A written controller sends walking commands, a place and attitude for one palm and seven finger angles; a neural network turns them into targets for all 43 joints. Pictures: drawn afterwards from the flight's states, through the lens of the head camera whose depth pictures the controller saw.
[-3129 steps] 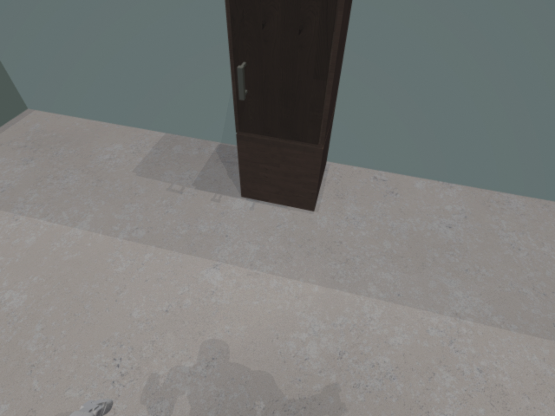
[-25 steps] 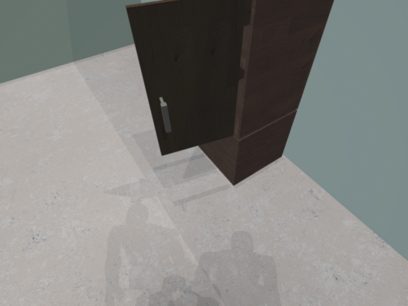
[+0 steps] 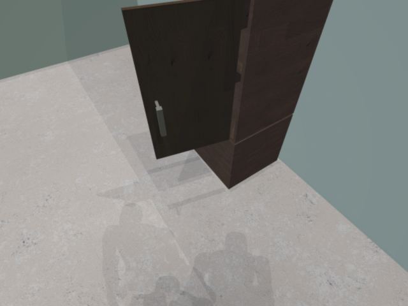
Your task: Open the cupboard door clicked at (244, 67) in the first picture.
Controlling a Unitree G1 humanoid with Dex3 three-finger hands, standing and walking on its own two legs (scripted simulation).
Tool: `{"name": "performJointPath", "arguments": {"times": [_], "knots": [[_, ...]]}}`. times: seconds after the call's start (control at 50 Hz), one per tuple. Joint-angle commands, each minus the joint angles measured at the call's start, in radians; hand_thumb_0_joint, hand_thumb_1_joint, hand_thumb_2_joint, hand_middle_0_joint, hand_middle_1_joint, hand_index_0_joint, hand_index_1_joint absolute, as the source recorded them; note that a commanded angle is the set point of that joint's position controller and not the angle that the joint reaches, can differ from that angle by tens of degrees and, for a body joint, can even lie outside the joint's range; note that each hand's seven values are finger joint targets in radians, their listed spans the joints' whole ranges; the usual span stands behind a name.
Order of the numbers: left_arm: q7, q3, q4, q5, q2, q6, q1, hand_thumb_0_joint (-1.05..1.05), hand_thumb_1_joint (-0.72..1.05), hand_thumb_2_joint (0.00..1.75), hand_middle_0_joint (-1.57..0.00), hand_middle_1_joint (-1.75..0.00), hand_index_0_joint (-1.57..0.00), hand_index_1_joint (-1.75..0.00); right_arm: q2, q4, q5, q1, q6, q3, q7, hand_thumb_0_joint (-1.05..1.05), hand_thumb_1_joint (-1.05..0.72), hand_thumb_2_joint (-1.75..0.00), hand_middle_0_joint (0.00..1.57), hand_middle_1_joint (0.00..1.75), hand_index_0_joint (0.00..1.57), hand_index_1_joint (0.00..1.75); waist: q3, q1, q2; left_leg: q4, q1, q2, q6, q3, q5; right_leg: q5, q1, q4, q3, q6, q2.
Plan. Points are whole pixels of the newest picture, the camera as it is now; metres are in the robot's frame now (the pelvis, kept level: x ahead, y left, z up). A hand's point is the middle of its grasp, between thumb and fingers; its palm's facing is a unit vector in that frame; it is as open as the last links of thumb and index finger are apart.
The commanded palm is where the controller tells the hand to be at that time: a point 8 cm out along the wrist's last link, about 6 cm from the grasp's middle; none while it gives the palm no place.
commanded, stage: look to check the result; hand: left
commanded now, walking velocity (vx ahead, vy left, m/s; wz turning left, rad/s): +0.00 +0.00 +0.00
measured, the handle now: (160, 118) +0.72 +0.20 -0.11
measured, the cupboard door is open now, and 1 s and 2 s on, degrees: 76 76 76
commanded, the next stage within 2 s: stand and wait in 0.54 s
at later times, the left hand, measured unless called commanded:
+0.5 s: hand out of the picture +0.01 +0.16 -0.17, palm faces +0.04 -0.98 -0.20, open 7.4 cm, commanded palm none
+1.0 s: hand out of the picture +0.04 +0.17 -0.17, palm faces +0.03 -0.97 -0.24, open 7.4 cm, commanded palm none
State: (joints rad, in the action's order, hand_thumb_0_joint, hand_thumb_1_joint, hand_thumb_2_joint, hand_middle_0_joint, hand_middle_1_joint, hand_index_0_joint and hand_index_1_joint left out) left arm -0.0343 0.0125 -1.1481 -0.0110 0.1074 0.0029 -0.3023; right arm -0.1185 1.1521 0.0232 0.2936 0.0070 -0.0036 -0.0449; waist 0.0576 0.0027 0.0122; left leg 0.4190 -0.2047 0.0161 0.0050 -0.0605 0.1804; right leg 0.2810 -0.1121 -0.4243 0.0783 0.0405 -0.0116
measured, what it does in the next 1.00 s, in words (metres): stands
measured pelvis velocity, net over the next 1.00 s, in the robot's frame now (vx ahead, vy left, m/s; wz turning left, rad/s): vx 0.03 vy -0.02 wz -0.01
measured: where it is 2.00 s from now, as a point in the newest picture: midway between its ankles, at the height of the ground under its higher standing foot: outside the picture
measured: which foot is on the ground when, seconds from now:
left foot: down 0.00-1.00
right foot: down 0.00-1.00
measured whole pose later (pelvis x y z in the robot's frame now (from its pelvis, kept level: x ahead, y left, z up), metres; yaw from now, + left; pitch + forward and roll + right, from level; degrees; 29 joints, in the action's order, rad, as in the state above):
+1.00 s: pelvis +0.03 -0.02 +0.00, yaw +0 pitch -2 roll +1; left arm -0.03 0.02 -1.13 -0.01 0.17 0.01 -0.24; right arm -0.19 1.14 0.02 0.22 0.00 -0.01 -0.04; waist 0.06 0.00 0.02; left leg 0.39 -0.15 0.04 -0.02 -0.06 0.21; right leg 0.29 -0.04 -0.37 0.08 0.06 -0.04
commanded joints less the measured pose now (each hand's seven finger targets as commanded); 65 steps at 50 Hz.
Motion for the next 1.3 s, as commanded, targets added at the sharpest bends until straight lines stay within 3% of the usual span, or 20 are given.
{"name": "performJointPath", "arguments": {"times": [0.0, 0.46, 0.6, 0.82, 1.0, 1.12, 1.28], "knots": [[-0.010, 0.015, 0.011, 0.004, 0.097, 0.014, -0.080, 0.00, 0.90, 0.90, -0.20, -0.30, -0.20, -0.30, -0.082, -0.019, -0.005, 0.071, -0.010, -0.014, -0.001, 0.00, -0.90, -0.90, 0.20, 0.30, 0.20, 0.30, 0.038, 0.004, -0.014, -0.064, 0.040, 0.088, 0.024, 0.088, -0.083, -0.104, -0.096, 0.116, -0.109, 0.011, 0.110], [-0.008, 0.020, 0.021, 0.005, 0.139, 0.023, -0.050, 0.00, 0.90, 0.90, -0.20, -0.30, -0.20, -0.30, -0.126, -0.021, -0.004, 0.021, -0.017, -0.019, -0.003, 0.00, -0.90, -0.90, 0.20, 0.30, 0.20, 0.30, 0.013, 0.004, 0.001, -0.059, 0.076, 0.092, 0.023, 0.083, -0.154, -0.237, -0.047, 0.119, -0.117, 0.013, 0.122], [-0.007, 0.023, 0.027, 0.004, 0.159, 0.024, -0.037, 0.00, 0.90, 0.90, -0.20, -0.30, -0.20, -0.30, -0.144, -0.025, -0.004, 0.003, -0.014, -0.020, -0.002, 0.00, -0.90, -0.90, 0.20, 0.30, 0.20, 0.30, 0.024, 0.002, -0.021, -0.057, 0.077, 0.092, 0.018, 0.078, -0.147, -0.261, -0.043, 0.129, -0.115, 0.009, 0.124], [-0.008, 0.028, 0.035, 0.005, 0.186, 0.029, -0.008, 0.00, 0.90, 0.90, -0.20, -0.30, -0.20, -0.30, -0.170, -0.031, -0.004, -0.018, -0.016, -0.023, -0.003, 0.00, -0.90, -0.90, 0.20, 0.30, 0.20, 0.30, -0.021, 0.005, -0.028, -0.050, 0.104, 0.098, 0.016, 0.072, -0.194, -0.375, -0.001, 0.120, -0.115, 0.006, 0.130], [-0.007, 0.030, 0.039, 0.004, 0.201, 0.026, 0.005, 0.00, 0.90, 0.90, -0.20, -0.30, -0.20, -0.30, -0.185, -0.034, -0.005, -0.029, -0.013, -0.021, -0.001, 0.00, -0.90, -0.90, 0.20, 0.30, 0.20, 0.30, 0.017, 0.003, -0.032, -0.063, 0.094, 0.098, 0.014, 0.073, -0.171, -0.335, -0.013, 0.139, -0.117, 0.003, 0.127], [-0.007, 0.031, 0.041, 0.005, 0.209, 0.029, 0.008, 0.00, 0.90, 0.90, -0.20, -0.30, -0.20, -0.30, -0.191, -0.037, -0.004, -0.038, -0.015, -0.023, -0.001, 0.00, -0.90, -0.90, 0.20, 0.30, 0.20, 0.30, -0.021, 0.004, -0.027, -0.051, 0.111, 0.098, 0.014, 0.066, -0.189, -0.404, 0.011, 0.133, -0.120, -0.004, 0.136], [-0.004, 0.030, 0.040, 0.006, 0.213, 0.027, 0.023, 0.00, 0.90, 0.90, -0.20, -0.30, -0.20, -0.30, -0.196, -0.036, -0.003, -0.041, -0.015, -0.021, -0.001, 0.00, -0.90, -0.90, 0.20, 0.30, 0.20, 0.30, 0.000, 0.005, -0.007, -0.068, 0.107, 0.102, 0.012, 0.074, -0.181, -0.343, 0.001, 0.143, -0.122, 0.007, 0.130]]}}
